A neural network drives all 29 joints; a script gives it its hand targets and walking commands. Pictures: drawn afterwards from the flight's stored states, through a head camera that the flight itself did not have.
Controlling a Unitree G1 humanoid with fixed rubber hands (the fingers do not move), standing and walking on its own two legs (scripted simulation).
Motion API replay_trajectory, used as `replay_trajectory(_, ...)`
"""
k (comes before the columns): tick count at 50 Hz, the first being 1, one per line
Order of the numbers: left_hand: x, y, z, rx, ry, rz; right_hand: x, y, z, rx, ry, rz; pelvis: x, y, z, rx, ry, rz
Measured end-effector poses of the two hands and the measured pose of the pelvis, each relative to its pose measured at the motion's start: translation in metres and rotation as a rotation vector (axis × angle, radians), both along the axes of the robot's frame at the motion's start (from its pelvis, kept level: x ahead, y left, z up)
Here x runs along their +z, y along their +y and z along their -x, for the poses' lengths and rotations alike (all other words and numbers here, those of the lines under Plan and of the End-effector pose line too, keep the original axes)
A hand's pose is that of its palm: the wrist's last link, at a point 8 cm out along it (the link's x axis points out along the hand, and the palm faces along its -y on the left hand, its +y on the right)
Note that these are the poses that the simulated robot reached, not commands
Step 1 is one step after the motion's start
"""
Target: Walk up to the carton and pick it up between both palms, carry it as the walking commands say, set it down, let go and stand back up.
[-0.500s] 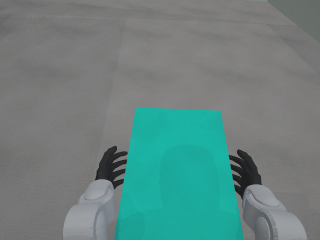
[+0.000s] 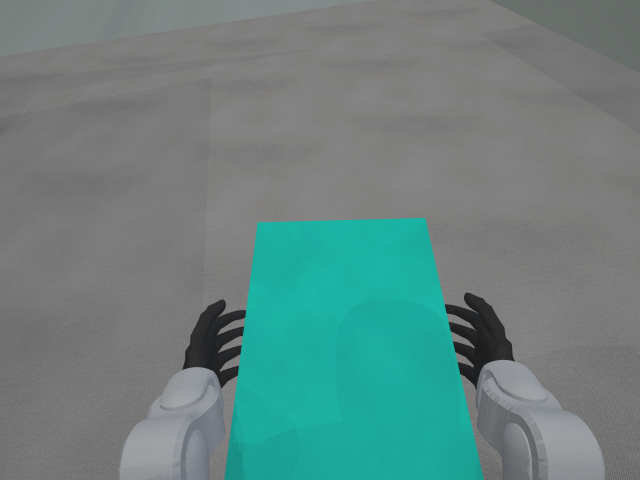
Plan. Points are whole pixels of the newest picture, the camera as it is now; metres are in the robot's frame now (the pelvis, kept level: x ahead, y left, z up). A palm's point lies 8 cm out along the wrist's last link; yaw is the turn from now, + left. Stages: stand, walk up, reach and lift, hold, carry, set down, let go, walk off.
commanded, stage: carry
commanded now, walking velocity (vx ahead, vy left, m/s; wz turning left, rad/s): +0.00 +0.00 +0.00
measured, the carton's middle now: (344, 367) +0.27 +0.00 +0.02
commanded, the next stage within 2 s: none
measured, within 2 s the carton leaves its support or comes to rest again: neither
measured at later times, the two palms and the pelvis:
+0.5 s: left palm out of the picture +0.08 +0.19 +0.09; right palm out of the picture +0.09 -0.10 +0.09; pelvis -0.14 +0.03 -0.01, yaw +3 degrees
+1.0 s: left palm out of the picture +0.05 +0.18 +0.09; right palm out of the picture +0.07 -0.11 +0.09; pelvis -0.18 +0.02 -0.01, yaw +3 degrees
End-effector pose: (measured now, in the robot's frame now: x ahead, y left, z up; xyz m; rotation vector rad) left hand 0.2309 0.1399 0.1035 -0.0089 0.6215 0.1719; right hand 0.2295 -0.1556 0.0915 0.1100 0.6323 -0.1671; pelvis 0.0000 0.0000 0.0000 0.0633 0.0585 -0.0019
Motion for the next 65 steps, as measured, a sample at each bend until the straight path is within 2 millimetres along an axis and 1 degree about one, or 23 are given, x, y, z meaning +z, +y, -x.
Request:
replay_trajectory(4, 0.001, 0.018, 0.033, 0.031, -0.018, 0.015, 0.006, 0.018, 0.023, 0.035, -0.018, 0.024, -0.002, 0.008, 0.029, 0.026, 0.015, 0.006)
replay_trajectory(8, -0.012, 0.045, 0.071, 0.073, -0.013, 0.048, 0.002, 0.046, 0.049, 0.079, -0.012, 0.062, -0.01, 0.024, 0.062, 0.056, 0.019, 0.03)
replay_trajectory(10, -0.019, 0.057, 0.093, 0.104, 0.021, 0.072, -0.001, 0.059, 0.065, 0.107, 0.024, 0.082, -0.007, 0.029, 0.076, 0.065, 0.008, 0.035)
replay_trajectory(12, -0.019, 0.065, 0.112, 0.123, 0.04, 0.084, 0.001, 0.067, 0.08, 0.124, 0.043, 0.09, -0.002, 0.032, 0.087, 0.069, -0.003, 0.058)
replay_trajectory(15, -0.013, 0.07, 0.128, 0.128, 0.026, 0.088, 0.008, 0.072, 0.094, 0.129, 0.027, 0.097, 0.001, 0.035, 0.101, 0.072, -0.008, 0.078)
replay_trajectory(19, -0.006, 0.067, 0.134, 0.11, -0.013, 0.078, 0.012, 0.068, 0.107, 0.115, -0.009, 0.095, -0.003, 0.035, 0.117, 0.063, 0.002, 0.071)
replay_trajectory(22, -0.008, 0.058, 0.138, 0.076, -0.001, 0.057, 0.005, 0.059, 0.12, 0.084, 0.001, 0.078, -0.005, 0.035, 0.13, 0.048, 0.002, 0.074)
replay_trajectory(27, -0.012, 0.049, 0.154, 0.039, 0.029, 0.044, -0.003, 0.049, 0.147, 0.046, 0.032, 0.061, -0.006, 0.034, 0.151, 0.048, -0.01, 0.067)
replay_trajectory(30, -0.014, 0.047, 0.164, 0.041, 0.032, 0.043, -0.003, 0.047, 0.156, 0.047, 0.034, 0.063, -0.007, 0.032, 0.16, 0.049, -0.01, 0.063)
replay_trajectory(33, -0.014, 0.047, 0.173, 0.054, 0.027, 0.044, -0.003, 0.048, 0.16, 0.06, 0.029, 0.064, -0.008, 0.03, 0.167, 0.051, -0.007, 0.06)
replay_trajectory(39, -0.013, 0.048, 0.184, 0.083, 0.022, 0.043, -0.003, 0.049, 0.163, 0.089, 0.023, 0.064, -0.009, 0.024, 0.176, 0.054, -0.002, 0.058)
replay_trajectory(44, -0.013, 0.045, 0.186, 0.087, 0.022, 0.042, -0.003, 0.046, 0.164, 0.093, 0.023, 0.065, -0.009, 0.02, 0.178, 0.057, 0.002, 0.058)
replay_trajectory(53, -0.012, 0.039, 0.179, 0.073, 0.023, 0.042, -0.002, 0.039, 0.16, 0.08, 0.025, 0.068, -0.008, 0.017, 0.174, 0.059, 0.009, 0.058)
replay_trajectory(65, -0.011, 0.04, 0.163, 0.076, 0.021, 0.043, 0.001, 0.041, 0.144, 0.083, 0.022, 0.073, -0.006, 0.017, 0.16, 0.058, 0.013, 0.06)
